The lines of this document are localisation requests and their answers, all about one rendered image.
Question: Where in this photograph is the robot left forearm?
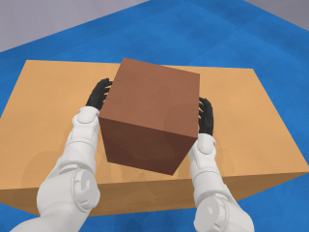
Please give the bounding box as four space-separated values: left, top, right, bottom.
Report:
37 106 99 209

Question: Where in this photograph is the robot right hand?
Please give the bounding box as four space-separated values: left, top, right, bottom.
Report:
198 97 214 136

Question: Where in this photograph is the carton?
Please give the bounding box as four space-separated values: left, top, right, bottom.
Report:
98 57 200 176

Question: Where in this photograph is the robot right forearm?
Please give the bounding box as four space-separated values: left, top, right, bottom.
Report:
188 133 242 210

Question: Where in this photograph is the pedestal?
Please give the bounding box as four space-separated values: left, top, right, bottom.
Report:
0 60 309 217

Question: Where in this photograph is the robot left hand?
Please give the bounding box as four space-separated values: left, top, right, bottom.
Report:
85 77 113 111

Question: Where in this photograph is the robot left upper arm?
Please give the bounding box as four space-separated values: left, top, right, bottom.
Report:
10 168 100 232

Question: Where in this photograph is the robot right upper arm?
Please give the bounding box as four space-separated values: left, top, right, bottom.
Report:
193 196 255 232

